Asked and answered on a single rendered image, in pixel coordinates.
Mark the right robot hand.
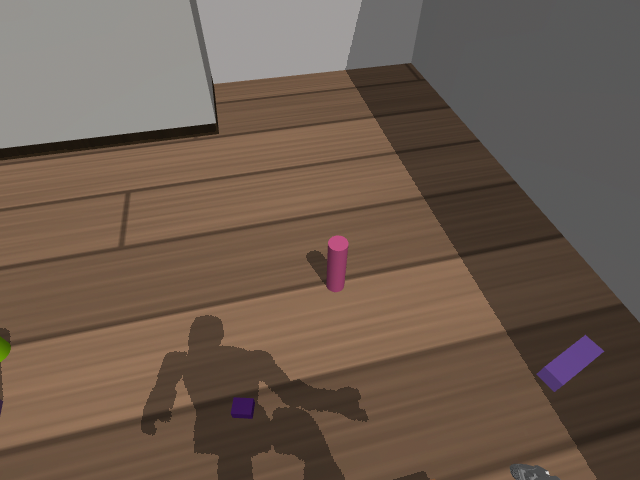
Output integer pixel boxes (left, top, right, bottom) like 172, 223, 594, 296
510, 464, 561, 480

